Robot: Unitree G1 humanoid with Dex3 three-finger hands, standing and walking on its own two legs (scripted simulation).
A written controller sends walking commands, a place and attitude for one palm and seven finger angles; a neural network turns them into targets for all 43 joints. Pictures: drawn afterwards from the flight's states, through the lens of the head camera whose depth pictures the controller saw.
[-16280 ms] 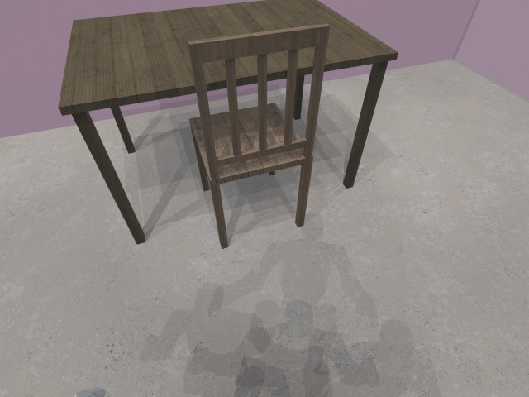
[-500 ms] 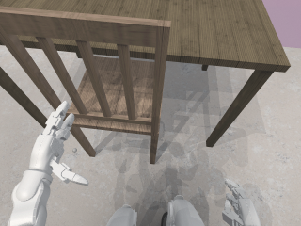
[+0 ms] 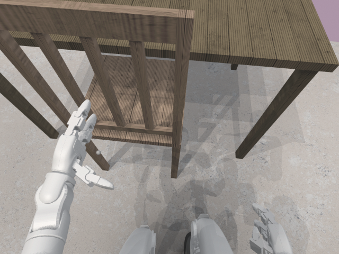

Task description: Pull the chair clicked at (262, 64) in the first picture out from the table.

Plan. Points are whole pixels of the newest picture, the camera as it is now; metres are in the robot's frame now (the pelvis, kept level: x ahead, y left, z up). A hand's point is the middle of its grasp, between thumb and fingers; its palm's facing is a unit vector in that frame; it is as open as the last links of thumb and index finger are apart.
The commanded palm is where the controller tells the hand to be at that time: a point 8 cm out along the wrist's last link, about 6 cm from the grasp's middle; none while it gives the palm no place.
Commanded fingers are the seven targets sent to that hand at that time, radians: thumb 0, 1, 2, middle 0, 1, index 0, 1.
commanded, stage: aim the fingers beside a spindle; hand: left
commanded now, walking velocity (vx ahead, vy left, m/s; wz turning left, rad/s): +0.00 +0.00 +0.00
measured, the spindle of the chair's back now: (108, 91) +0.51 +0.18 +0.03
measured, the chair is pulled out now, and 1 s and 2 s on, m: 0.00 0.00 0.00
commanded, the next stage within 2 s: push the fingers through the gap in 1.10 s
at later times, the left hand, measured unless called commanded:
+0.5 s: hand (104, 137) +0.38 +0.17 +0.02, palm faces -0.07 -1.00 -0.05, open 16.9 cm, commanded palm +0.34 +0.23 +0.02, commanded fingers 0.00 -0.50 0.30 -0.06 -0.08 -0.06 -0.08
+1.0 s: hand (103, 143) +0.36 +0.17 +0.01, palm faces -0.09 -1.00 -0.05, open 16.9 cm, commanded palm +0.33 +0.23 +0.02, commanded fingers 0.00 -0.50 0.30 -0.06 -0.08 -0.06 -0.08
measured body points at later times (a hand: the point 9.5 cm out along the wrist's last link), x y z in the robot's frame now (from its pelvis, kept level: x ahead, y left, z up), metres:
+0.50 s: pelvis -0.01 -0.01 -0.01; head +0.11 -0.01 +0.42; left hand +0.37 +0.23 +0.02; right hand +0.12 -0.26 -0.12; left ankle -0.02 +0.11 -0.63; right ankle +0.07 -0.10 -0.63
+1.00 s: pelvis -0.01 +0.00 -0.01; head +0.11 +0.01 +0.42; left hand +0.36 +0.23 +0.02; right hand +0.13 -0.24 -0.12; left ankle -0.02 +0.11 -0.63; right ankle +0.07 -0.10 -0.63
